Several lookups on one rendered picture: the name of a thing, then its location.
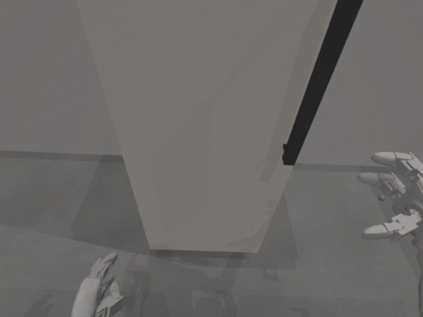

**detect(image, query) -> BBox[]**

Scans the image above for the handle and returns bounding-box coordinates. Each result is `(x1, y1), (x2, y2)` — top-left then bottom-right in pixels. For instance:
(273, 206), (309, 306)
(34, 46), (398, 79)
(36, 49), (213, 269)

(282, 0), (363, 165)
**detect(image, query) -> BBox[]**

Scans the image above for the fridge door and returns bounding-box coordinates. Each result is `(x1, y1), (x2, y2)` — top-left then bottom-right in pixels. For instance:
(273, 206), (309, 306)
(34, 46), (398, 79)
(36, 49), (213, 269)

(77, 0), (338, 253)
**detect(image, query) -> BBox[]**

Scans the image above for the robot left hand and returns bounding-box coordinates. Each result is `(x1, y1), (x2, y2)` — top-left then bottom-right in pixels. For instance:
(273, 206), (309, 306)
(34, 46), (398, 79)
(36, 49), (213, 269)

(71, 252), (124, 317)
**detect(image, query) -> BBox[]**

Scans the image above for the robot right hand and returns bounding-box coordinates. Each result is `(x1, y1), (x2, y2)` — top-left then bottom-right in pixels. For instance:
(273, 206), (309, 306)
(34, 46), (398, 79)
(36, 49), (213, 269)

(357, 152), (423, 242)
